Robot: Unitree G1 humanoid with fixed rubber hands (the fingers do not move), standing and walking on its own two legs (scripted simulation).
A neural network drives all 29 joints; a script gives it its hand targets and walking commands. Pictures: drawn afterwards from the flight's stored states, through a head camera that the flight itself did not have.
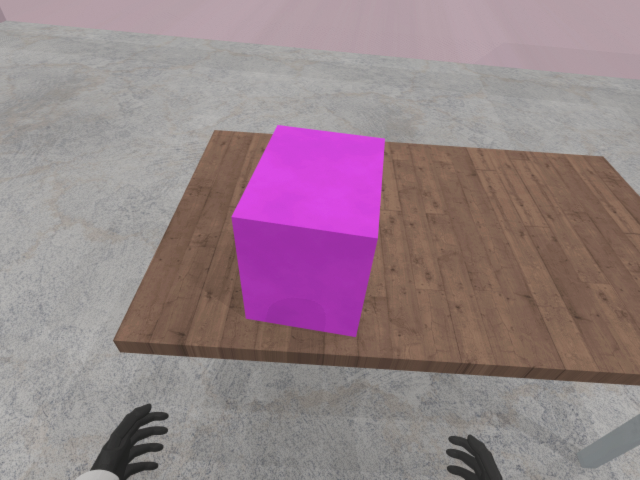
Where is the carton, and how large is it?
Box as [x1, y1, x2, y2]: [232, 125, 384, 336]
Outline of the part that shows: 277,125 232,215 233,231 246,318 355,336 377,239 384,139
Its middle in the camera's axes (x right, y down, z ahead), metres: -0.01 -0.03 +0.73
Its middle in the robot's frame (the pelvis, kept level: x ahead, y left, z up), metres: +0.58 +0.05 -0.02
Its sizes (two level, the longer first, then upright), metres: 0.283 0.211 0.255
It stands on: a table, 0.62 m high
